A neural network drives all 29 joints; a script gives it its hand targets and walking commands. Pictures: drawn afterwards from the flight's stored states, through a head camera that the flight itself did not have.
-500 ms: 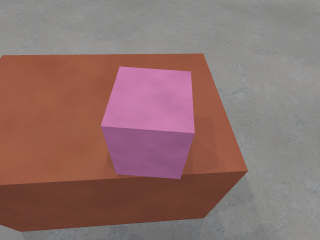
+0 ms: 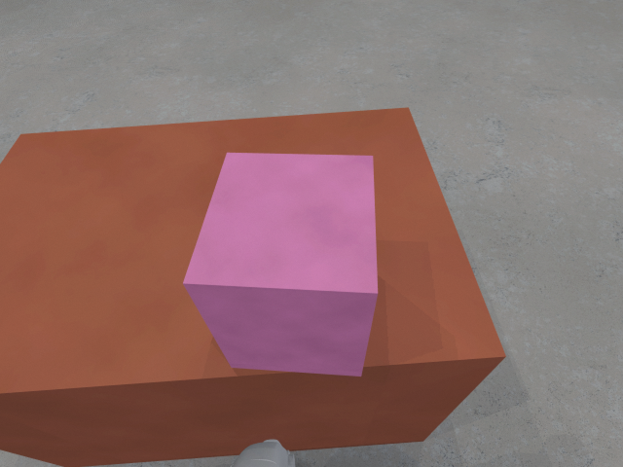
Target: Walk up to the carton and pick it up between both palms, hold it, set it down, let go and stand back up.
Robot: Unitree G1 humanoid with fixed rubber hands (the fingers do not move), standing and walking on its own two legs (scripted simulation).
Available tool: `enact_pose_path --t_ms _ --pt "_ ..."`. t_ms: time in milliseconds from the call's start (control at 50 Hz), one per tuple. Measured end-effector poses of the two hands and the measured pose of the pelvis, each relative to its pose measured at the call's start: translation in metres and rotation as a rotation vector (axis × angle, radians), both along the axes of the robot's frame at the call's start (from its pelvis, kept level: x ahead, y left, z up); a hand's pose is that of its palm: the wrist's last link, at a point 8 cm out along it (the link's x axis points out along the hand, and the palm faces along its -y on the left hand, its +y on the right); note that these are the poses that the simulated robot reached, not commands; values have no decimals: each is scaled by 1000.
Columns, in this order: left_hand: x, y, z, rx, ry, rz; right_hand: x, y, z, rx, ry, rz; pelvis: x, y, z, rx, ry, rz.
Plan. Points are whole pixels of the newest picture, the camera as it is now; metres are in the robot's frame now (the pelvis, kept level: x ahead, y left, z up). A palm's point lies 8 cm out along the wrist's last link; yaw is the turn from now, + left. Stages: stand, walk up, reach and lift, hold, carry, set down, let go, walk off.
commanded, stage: walk up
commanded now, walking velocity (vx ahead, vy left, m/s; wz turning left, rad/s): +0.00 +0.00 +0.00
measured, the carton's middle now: (297, 269) +0.37 +0.06 +0.01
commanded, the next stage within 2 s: none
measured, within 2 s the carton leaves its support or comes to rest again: neither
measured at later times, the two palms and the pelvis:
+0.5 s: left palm out of the picture -0.01 +0.26 -0.15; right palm out of the picture +0.00 -0.19 -0.12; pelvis +0.01 +0.03 +0.01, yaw -3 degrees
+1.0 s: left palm out of the picture -0.03 +0.13 -0.11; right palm out of the picture -0.05 -0.27 -0.15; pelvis +0.00 -0.07 +0.01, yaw -1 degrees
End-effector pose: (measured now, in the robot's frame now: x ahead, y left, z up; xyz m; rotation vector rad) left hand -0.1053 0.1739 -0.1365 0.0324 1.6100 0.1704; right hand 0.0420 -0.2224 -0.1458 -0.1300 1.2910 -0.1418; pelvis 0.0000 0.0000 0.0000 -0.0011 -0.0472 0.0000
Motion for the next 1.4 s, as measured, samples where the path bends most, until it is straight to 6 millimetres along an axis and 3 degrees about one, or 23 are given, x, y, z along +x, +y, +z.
enact_pose_path --t_ms 60,120,280,340,420,520,640,740,800,860,940,1040,1160,1280,1400 --pt "9 20 -12 -7 21 -8 -2 12 -5 -29 35 -20 11 15 -9 -31 12 8" --pt "34 44 -22 -5 0 -39 -12 26 2 -47 73 -31 17 25 -9 0 15 -16" --pt "95 80 -12 10 -86 -90 -54 58 18 -31 154 -80 20 45 8 -38 18 -24" --pt "97 86 -11 22 -86 -101 -57 66 18 -12 136 -97 20 46 9 -34 10 -38" --pt "95 88 -13 31 -79 -99 -53 58 21 -28 91 -106 19 41 10 -34 7 -39" --pt "93 81 -12 38 -99 -95 -37 29 26 -72 27 -94 13 30 10 -39 14 -43" --pt "88 56 -9 53 -115 -92 -23 0 22 -69 -27 -79 5 7 8 -16 25 -53" --pt "85 27 -8 91 -146 -94 -33 -29 1 -28 -3 -85 -5 -22 -2 27 25 -43" --pt "75 5 6 106 -163 -78 -46 -40 -7 17 45 -89 -5 -35 3 28 24 -35" --pt "67 -12 18 114 -145 -84 -57 -43 -5 64 90 -95 -1 -48 12 63 38 -39" --pt "75 -35 24 100 -157 -106 -73 -46 -3 97 158 -98 -1 -61 17 69 57 -28" --pt "67 -43 23 107 -144 -90 -96 -51 -7 87 258 -98 -3 -68 13 43 63 -18" --pt "50 -52 7 65 -127 -61 -82 -56 -7 38 233 -72 -8 -69 6 6 53 0" --pt "50 -55 -10 -1 -171 -43 -58 -51 6 -3 113 -42 -15 -66 6 4 21 -10" --pt "51 -40 -11 -6 -195 -56 -76 -39 8 -3 104 -46 -25 -55 8 2 7 -19"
